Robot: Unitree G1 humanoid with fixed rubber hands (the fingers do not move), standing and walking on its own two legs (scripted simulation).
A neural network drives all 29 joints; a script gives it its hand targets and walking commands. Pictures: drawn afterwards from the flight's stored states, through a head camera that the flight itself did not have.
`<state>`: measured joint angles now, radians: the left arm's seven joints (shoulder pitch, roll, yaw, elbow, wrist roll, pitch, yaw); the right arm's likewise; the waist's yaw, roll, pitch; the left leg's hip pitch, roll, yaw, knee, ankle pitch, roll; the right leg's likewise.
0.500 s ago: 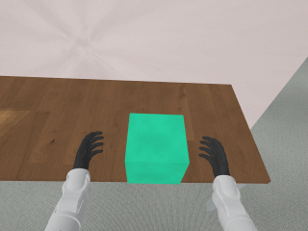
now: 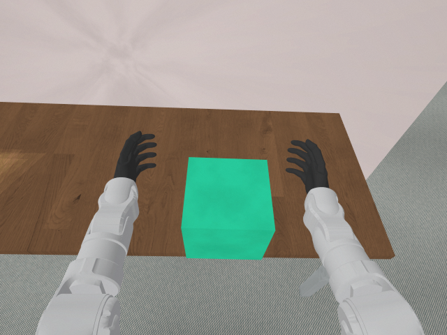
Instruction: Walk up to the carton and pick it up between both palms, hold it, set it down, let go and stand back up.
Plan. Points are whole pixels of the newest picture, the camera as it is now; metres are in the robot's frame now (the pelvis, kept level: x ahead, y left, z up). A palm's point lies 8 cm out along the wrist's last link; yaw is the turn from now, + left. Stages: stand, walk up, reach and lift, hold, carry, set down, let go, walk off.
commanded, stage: reach and lift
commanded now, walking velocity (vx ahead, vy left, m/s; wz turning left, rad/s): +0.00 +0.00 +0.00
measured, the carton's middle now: (226, 209) +0.39 +0.02 -0.10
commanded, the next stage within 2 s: none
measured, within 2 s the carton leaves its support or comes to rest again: neither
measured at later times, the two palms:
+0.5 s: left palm (139, 202) +0.35 +0.20 -0.03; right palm (297, 204) +0.37 -0.13 -0.02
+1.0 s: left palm (152, 204) +0.37 +0.18 -0.07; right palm (288, 206) +0.39 -0.12 -0.06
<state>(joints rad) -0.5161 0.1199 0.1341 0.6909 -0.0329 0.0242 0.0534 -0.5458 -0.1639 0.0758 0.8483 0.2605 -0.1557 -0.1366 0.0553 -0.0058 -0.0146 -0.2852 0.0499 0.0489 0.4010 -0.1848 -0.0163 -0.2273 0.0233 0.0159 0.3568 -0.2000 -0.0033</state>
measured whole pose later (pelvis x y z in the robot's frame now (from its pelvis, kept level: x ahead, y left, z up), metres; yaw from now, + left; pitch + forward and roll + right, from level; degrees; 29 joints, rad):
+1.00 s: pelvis -0.03 +0.00 -0.07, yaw +1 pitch +24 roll -2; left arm -0.79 0.09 0.16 1.35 -0.05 -0.53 0.10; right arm -0.85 -0.08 -0.06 1.40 0.15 -0.53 -0.12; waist 0.03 0.03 -0.23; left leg -1.02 0.05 -0.01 0.95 -0.36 -0.01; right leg -0.95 0.03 -0.02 0.93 -0.40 0.00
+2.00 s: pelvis -0.01 +0.01 -0.05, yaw +1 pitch +20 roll -3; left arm -0.70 -0.01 0.36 1.36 0.19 -0.62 0.14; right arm -0.69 0.05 -0.42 1.31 -0.26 -0.59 -0.17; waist 0.00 0.04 -0.17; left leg -0.84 0.05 -0.02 0.85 -0.36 -0.01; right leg -0.76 0.03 -0.02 0.79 -0.38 0.00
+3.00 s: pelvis -0.02 +0.00 -0.04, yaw +3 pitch +20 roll -3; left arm -0.71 0.00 0.21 1.35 0.06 -0.65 0.16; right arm -0.63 0.02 -0.22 1.16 -0.14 -0.53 -0.21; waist -0.03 0.04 -0.22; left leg -0.82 0.03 -0.06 0.74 -0.27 -0.02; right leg -0.72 0.02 -0.05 0.68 -0.30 0.00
